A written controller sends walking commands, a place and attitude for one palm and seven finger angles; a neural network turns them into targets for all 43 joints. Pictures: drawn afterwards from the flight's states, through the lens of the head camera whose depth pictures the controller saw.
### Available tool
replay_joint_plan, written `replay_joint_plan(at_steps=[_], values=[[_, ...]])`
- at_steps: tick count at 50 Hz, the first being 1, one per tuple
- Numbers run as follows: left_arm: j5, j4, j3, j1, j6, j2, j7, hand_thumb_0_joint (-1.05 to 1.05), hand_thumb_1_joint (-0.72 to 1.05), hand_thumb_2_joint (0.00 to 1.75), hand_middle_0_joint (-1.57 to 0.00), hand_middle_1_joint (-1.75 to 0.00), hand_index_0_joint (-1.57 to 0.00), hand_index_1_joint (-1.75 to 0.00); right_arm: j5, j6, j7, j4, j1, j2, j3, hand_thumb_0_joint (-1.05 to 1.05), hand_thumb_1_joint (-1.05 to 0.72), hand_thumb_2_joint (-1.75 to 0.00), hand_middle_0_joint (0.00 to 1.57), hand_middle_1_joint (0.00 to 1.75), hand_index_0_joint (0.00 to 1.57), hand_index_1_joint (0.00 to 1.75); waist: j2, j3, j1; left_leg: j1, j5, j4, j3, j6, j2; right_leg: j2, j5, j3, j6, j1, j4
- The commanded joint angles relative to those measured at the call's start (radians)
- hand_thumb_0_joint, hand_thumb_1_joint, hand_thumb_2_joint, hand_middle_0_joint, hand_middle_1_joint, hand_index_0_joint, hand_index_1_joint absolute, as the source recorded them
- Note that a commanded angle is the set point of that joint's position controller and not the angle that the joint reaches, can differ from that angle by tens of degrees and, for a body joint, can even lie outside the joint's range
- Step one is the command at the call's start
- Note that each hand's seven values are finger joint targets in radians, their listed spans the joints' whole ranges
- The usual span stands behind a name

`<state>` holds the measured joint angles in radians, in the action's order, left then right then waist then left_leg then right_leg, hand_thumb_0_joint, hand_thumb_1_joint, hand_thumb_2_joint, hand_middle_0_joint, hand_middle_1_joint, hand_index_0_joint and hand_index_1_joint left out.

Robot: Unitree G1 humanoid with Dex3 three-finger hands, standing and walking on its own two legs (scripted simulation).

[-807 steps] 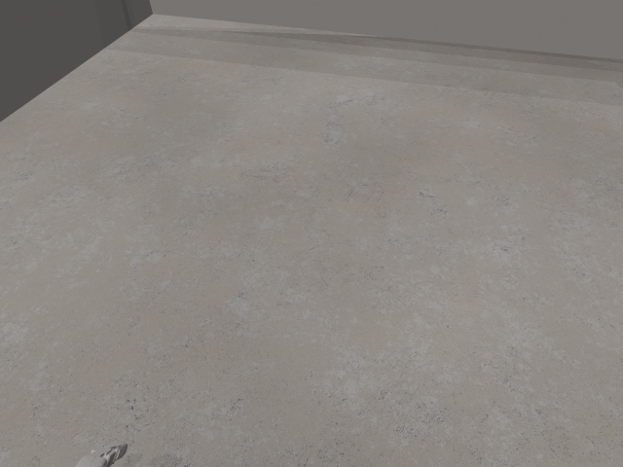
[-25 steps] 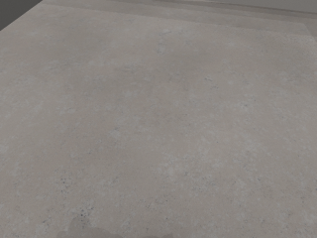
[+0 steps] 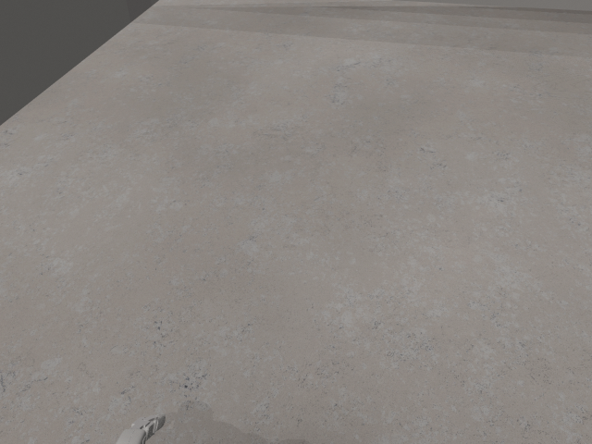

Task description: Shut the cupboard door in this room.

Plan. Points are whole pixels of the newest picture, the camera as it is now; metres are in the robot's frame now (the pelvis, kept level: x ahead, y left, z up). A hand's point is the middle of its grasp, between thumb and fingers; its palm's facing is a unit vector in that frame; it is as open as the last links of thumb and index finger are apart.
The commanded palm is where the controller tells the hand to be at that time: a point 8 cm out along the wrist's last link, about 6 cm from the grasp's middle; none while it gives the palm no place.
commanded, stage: turn or walk to find it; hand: left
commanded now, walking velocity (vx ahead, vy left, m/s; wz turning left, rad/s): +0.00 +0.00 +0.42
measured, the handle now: out of the picture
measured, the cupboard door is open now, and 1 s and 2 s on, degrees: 92 92 92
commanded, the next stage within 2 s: stand and wait in 0.18 s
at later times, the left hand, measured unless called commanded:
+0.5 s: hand out of the picture -0.07 +0.20 -0.16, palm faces +0.32 -0.91 -0.26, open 7.3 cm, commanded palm none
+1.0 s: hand out of the picture -0.05 +0.25 -0.15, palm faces +0.45 -0.85 -0.27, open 7.4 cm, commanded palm none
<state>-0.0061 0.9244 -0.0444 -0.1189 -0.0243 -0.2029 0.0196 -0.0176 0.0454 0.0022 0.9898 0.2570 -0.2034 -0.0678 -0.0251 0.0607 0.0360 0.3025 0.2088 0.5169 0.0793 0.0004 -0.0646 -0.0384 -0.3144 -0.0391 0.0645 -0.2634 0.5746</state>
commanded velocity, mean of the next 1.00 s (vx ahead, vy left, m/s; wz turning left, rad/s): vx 0.00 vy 0.00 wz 0.48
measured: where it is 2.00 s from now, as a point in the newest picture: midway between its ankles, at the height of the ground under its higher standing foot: outside the picture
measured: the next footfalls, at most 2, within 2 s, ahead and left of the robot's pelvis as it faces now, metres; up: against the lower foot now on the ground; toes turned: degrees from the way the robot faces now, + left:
left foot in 0.54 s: -0.05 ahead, +0.12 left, +0.00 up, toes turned +21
right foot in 1.10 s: +0.03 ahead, -0.09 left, +0.00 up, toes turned +28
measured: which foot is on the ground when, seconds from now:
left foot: down 0.00-0.00, up 0.02-0.52, down 0.54-1.00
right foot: down 0.00-0.54, up 0.56-1.00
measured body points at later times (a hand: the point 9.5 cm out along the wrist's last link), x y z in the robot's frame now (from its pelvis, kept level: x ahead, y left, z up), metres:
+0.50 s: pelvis -0.04 +0.00 +0.00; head -0.01 +0.00 +0.45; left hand -0.09 +0.25 -0.14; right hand +0.10 -0.24 -0.14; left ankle -0.10 +0.12 -0.71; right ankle +0.00 -0.10 -0.73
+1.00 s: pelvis -0.06 +0.01 +0.01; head -0.03 +0.02 +0.46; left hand -0.07 +0.29 -0.13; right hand +0.08 -0.19 -0.14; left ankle -0.09 +0.11 -0.73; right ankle +0.00 -0.12 -0.69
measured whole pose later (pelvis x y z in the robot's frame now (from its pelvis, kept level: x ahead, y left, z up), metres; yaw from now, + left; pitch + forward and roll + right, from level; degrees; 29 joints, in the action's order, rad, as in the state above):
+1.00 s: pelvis -0.06 +0.01 +0.01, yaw +27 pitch +0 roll +0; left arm -0.01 0.93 -0.06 -0.11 -0.05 -0.23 0.02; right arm -0.02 0.04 0.00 0.97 0.23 -0.20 -0.06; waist 0.00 0.07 0.03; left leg 0.24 0.21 0.46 0.08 -0.04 -0.07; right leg -0.06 -0.43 -0.01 0.09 -0.40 0.87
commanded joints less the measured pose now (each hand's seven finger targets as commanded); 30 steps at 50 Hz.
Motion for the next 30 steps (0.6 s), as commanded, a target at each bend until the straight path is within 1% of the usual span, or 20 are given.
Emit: replay_joint_plan(at_steps=[1,2,3,4,5,6,8,10,14,18,21,22,23,24,25,26,27,28,29,30], values=[[-0.016,-0.042,-0.055,-0.162,0.026,-0.254,0.018,0.00,0.90,0.90,-0.20,-0.30,-0.20,-0.30,0.004,-0.021,-0.007,-0.119,-0.056,-0.096,-0.033,0.00,-0.90,-0.90,0.20,0.30,0.20,0.30,0.303,-0.101,-0.093,0.287,0.372,0.391,-0.006,0.027,-0.002,-0.452,0.200,0.392,-0.201,0.205,-0.317],[-0.011,-0.057,-0.053,-0.112,0.025,-0.221,0.021,0.00,0.90,0.90,-0.20,-0.30,-0.20,-0.30,-0.004,-0.007,-0.004,-0.105,-0.051,-0.119,-0.044,0.00,-0.90,-0.90,0.20,0.30,0.20,0.30,0.216,-0.070,-0.070,0.262,0.338,0.533,0.034,0.023,0.037,-0.426,0.122,0.329,-0.229,0.090,-0.332],[-0.008,-0.070,-0.053,-0.046,0.026,-0.189,0.026,0.00,0.90,0.90,-0.20,-0.30,-0.20,-0.30,-0.007,0.005,-0.001,-0.084,-0.018,-0.120,-0.047,0.00,-0.90,-0.90,0.20,0.30,0.20,0.30,0.254,-0.043,-0.038,0.264,0.293,0.600,0.043,0.024,0.055,-0.380,0.045,0.287,-0.210,0.044,-0.351],[-0.007,-0.081,-0.043,-0.011,0.026,-0.164,0.022,0.00,0.90,0.90,-0.20,-0.30,-0.20,-0.30,-0.009,0.011,0.004,-0.059,-0.005,-0.116,-0.048,0.00,-0.90,-0.90,0.20,0.30,0.20,0.30,0.181,-0.001,-0.021,0.254,0.235,0.662,0.021,0.030,0.066,-0.330,0.038,0.226,-0.188,0.011,-0.343],[-0.005,-0.084,-0.032,0.009,0.030,-0.138,0.018,0.00,0.90,0.90,-0.20,-0.30,-0.20,-0.30,-0.010,0.014,0.009,-0.039,0.022,-0.103,-0.046,0.00,-0.90,-0.90,0.20,0.30,0.20,0.30,0.146,0.014,-0.002,0.252,0.179,0.695,0.005,0.039,0.074,-0.284,0.085,0.145,-0.164,0.007,-0.324],[-0.005,-0.082,-0.028,0.000,0.035,-0.125,0.015,0.00,0.90,0.90,-0.20,-0.30,-0.20,-0.30,-0.010,0.014,0.011,-0.030,0.046,-0.091,-0.042,0.00,-0.90,-0.90,0.20,0.30,0.20,0.30,0.149,0.005,0.000,0.256,0.144,0.709,-0.010,0.048,0.073,-0.259,0.141,0.090,-0.151,0.030,-0.309],[-0.005,-0.067,-0.027,-0.044,0.040,-0.116,0.015,0.00,0.90,0.90,-0.20,-0.30,-0.20,-0.30,-0.006,0.016,0.014,-0.022,0.045,-0.089,-0.041,0.00,-0.90,-0.90,0.20,0.30,0.20,0.30,0.168,-0.003,-0.012,0.265,0.107,0.716,-0.020,0.062,0.079,-0.245,0.190,0.052,-0.141,0.066,-0.305],[-0.007,-0.055,-0.028,-0.082,0.042,-0.123,0.015,0.00,0.90,0.90,-0.20,-0.30,-0.20,-0.30,-0.008,0.019,0.011,-0.022,0.034,-0.090,-0.038,0.00,-0.90,-0.90,0.20,0.30,0.20,0.30,0.193,-0.012,-0.028,0.262,0.101,0.698,-0.022,0.073,0.091,-0.254,0.174,0.054,-0.150,0.091,-0.310],[-0.015,-0.036,-0.038,-0.124,0.039,-0.142,0.017,0.00,0.90,0.90,-0.20,-0.30,-0.20,-0.30,-0.006,0.019,0.011,-0.039,-0.030,-0.091,-0.033,0.00,-0.90,-0.90,0.20,0.30,0.20,0.30,0.169,-0.004,-0.052,0.244,0.156,0.602,-0.044,0.081,0.116,-0.302,0.149,0.062,-0.182,0.108,-0.309],[-0.022,-0.009,-0.047,-0.178,0.034,-0.173,0.013,0.00,0.90,0.90,-0.20,-0.30,-0.20,-0.30,0.002,0.007,0.011,-0.061,-0.099,-0.078,-0.017,0.00,-0.90,-0.90,0.20,0.30,0.20,0.30,0.195,-0.052,-0.087,0.193,0.247,0.393,-0.096,0.079,0.113,-0.322,0.347,0.031,-0.204,0.202,-0.245],[-0.024,0.005,-0.054,-0.199,0.029,-0.199,0.011,0.00,0.90,0.90,-0.20,-0.30,-0.20,-0.30,0.009,-0.005,0.007,-0.073,-0.120,-0.073,-0.007,0.00,-0.90,-0.90,0.20,0.30,0.20,0.30,0.224,-0.091,-0.099,0.126,0.270,0.271,-0.136,0.065,0.102,-0.341,0.477,0.013,-0.219,0.223,-0.191],[-0.025,0.007,-0.056,-0.194,0.027,-0.207,0.010,0.00,0.90,0.90,-0.20,-0.30,-0.20,-0.30,0.012,-0.007,0.006,-0.074,-0.117,-0.076,-0.006,0.00,-0.90,-0.90,0.20,0.30,0.20,0.30,0.229,-0.097,-0.092,0.092,0.267,0.235,-0.143,0.058,0.099,-0.347,0.477,0.013,-0.218,0.206,-0.180],[-0.025,0.010,-0.057,-0.174,0.025,-0.209,0.010,0.00,0.90,0.90,-0.20,-0.30,-0.20,-0.30,0.013,-0.010,0.006,-0.073,-0.094,-0.075,-0.006,0.00,-0.90,-0.90,0.20,0.30,0.20,0.30,0.232,-0.103,-0.076,0.056,0.244,0.168,-0.151,0.054,0.099,-0.349,0.469,-0.003,-0.206,0.194,-0.154],[-0.023,0.006,-0.057,-0.160,0.022,-0.213,0.009,0.00,0.90,0.90,-0.20,-0.30,-0.20,-0.30,0.012,-0.013,0.005,-0.068,-0.068,-0.078,-0.007,0.00,-0.90,-0.90,0.20,0.30,0.20,0.30,0.220,-0.109,-0.058,-0.001,0.180,0.103,-0.170,0.050,0.092,-0.342,0.431,-0.031,-0.183,0.158,-0.130],[-0.018,0.003,-0.059,-0.146,0.018,-0.209,0.007,0.00,0.90,0.90,-0.20,-0.30,-0.20,-0.30,0.010,-0.018,0.006,-0.062,-0.042,-0.090,-0.008,0.00,-0.90,-0.90,0.20,0.30,0.20,0.30,0.202,-0.119,-0.036,-0.080,0.087,-0.009,-0.169,0.041,0.092,-0.320,0.383,-0.066,-0.146,0.111,-0.078],[-0.009,-0.003,-0.055,-0.139,0.011,-0.190,0.006,0.00,0.90,0.90,-0.20,-0.30,-0.20,-0.30,0.009,-0.028,0.008,-0.053,-0.004,-0.127,-0.016,0.00,-0.90,-0.90,0.20,0.30,0.20,0.30,0.096,-0.144,-0.007,-0.213,-0.032,-0.131,-0.118,0.024,0.125,-0.284,0.284,-0.109,-0.096,0.014,0.032],[-0.001,-0.031,-0.046,-0.145,0.004,-0.132,0.001,0.00,0.90,0.90,-0.20,-0.30,-0.20,-0.30,0.000,-0.036,0.004,-0.060,0.016,-0.222,-0.040,0.00,-0.90,-0.90,0.20,0.30,0.20,0.30,-0.183,-0.140,0.008,-0.329,-0.190,-0.208,0.185,-0.065,0.344,-0.153,-0.046,-0.168,-0.016,-0.227,0.235],[-0.010,-0.063,-0.024,-0.066,-0.005,-0.103,-0.002,0.00,0.90,0.90,-0.20,-0.30,-0.20,-0.30,0.001,-0.027,-0.002,-0.056,0.054,-0.285,-0.051,0.00,-0.90,-0.90,0.20,0.30,0.20,0.30,-0.272,-0.100,0.035,-0.277,-0.374,-0.231,0.283,-0.142,0.460,-0.091,-0.313,-0.110,0.009,-0.315,0.390],[-0.011,-0.069,-0.031,-0.054,-0.012,-0.122,-0.004,0.00,0.90,0.90,-0.20,-0.30,-0.20,-0.30,-0.003,-0.022,-0.004,-0.051,0.039,-0.282,-0.047,0.00,-0.90,-0.90,0.20,0.30,0.20,0.30,-0.183,-0.088,0.026,-0.223,-0.327,-0.219,0.244,-0.188,0.481,-0.107,-0.290,-0.051,-0.002,-0.304,0.473],[-0.017,-0.051,-0.035,-0.030,-0.021,-0.119,0.001,0.00,0.90,0.90,-0.20,-0.30,-0.20,-0.30,-0.004,-0.028,-0.014,-0.053,0.000,-0.245,-0.039,0.00,-0.90,-0.90,0.20,0.30,0.20,0.30,-0.251,-0.053,0.023,-0.161,-0.299,-0.239,0.223,-0.160,0.408,-0.110,-0.239,-0.007,0.003,-0.310,0.498]])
